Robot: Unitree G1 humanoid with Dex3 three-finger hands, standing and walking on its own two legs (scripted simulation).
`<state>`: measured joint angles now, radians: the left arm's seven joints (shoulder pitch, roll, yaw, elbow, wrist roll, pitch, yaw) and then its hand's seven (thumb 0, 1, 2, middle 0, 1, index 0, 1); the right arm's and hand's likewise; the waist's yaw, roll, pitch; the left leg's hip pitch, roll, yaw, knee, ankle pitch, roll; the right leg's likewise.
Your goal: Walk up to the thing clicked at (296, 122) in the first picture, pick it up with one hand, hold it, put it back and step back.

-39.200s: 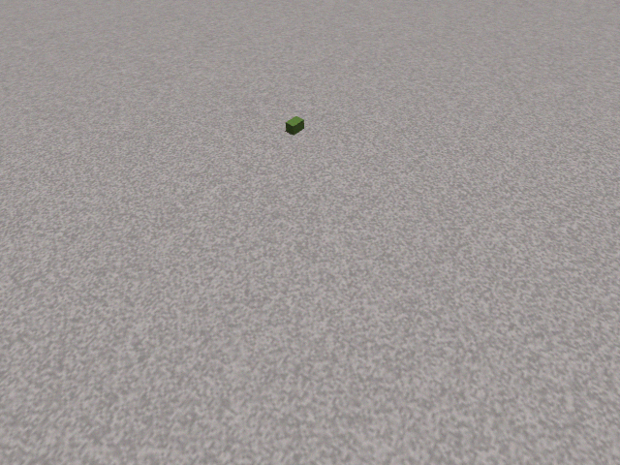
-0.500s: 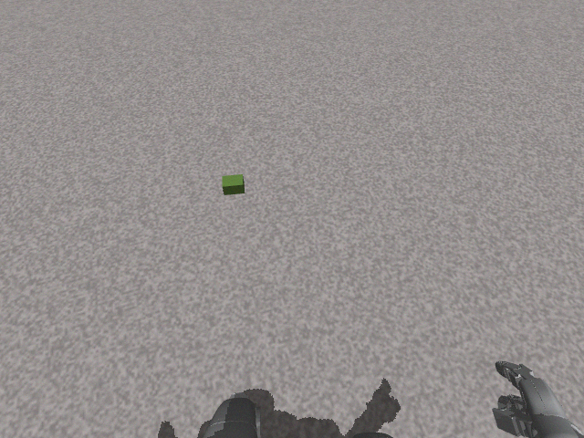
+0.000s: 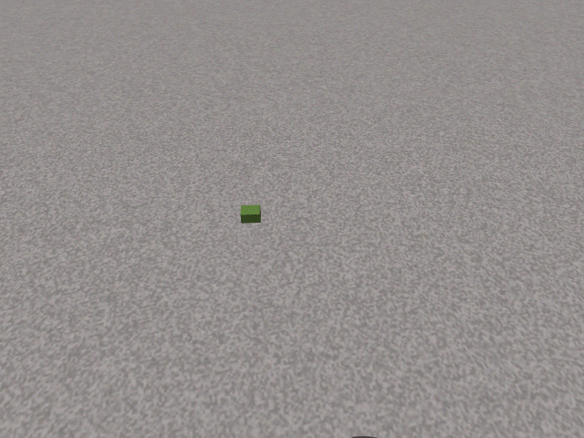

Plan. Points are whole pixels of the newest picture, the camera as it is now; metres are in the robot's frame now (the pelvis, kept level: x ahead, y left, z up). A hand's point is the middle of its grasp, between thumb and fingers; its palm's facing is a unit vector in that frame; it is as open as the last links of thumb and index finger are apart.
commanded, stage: step back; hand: left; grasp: from above
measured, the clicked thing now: (250, 214) +1.17 +0.19 -0.74
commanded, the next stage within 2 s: stand in 0.62 s
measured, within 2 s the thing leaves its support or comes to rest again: neither
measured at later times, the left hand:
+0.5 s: hand out of the picture +0.11 +0.27 -0.15, palm faces +0.06 -0.91 -0.41, open 7.4 cm
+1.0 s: hand out of the picture +0.11 +0.26 -0.15, palm faces -0.01 -0.94 -0.33, open 7.4 cm
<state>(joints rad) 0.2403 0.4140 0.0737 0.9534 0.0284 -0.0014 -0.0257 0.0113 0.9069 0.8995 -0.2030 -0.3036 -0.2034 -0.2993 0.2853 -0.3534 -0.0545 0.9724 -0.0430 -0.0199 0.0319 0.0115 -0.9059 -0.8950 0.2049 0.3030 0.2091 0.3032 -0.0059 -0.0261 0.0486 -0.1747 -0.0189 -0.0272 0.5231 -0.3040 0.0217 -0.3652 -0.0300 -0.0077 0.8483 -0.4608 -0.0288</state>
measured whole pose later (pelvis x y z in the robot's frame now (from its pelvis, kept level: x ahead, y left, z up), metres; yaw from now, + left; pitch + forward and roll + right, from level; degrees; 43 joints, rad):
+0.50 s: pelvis +0.05 -0.01 -0.01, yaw +3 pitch -3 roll +1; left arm 0.17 0.37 0.05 0.97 0.02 -0.03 0.01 0.01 0.90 0.90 -0.21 -0.30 -0.21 -0.30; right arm 0.16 -0.37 -0.05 1.00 -0.02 0.01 0.00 0.01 -0.91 -0.90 0.20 0.30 0.20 0.30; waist 0.02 0.00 0.13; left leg -0.30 0.01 -0.01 0.61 -0.25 -0.01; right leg -0.27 -0.06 -0.07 0.69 -0.37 -0.01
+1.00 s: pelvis +0.05 +0.00 +0.01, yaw +2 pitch -3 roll +0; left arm 0.12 0.35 -0.01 1.13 0.01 -0.03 -0.02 0.01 0.91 0.90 -0.20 -0.30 -0.20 -0.30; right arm 0.07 -0.34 -0.01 1.12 -0.01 -0.02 0.02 0.01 -0.91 -0.90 0.20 0.30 0.21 0.30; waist 0.01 0.00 0.07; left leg -0.17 0.03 0.02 0.37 -0.15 -0.02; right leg -0.11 -0.03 -0.03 0.37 -0.21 0.02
